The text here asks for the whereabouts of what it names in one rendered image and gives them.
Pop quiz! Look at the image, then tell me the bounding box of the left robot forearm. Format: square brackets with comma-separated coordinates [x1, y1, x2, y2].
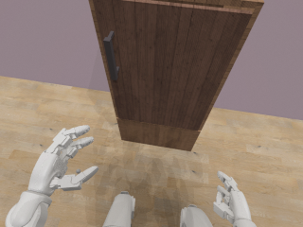
[5, 190, 52, 227]

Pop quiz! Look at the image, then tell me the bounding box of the handle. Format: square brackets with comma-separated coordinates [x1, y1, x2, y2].
[103, 30, 120, 80]

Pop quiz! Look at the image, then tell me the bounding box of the robot left hand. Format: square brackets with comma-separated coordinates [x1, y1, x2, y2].
[27, 125, 99, 197]

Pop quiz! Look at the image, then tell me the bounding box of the robot right hand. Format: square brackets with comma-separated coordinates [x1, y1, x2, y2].
[213, 170, 252, 225]

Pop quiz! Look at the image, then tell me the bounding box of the cupboard door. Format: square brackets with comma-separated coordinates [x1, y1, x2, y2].
[93, 0, 253, 131]

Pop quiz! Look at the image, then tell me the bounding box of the robot left shin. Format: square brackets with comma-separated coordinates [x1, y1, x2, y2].
[115, 191, 129, 198]

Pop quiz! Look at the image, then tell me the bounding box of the left robot thigh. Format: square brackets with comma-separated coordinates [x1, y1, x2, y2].
[102, 194, 135, 227]

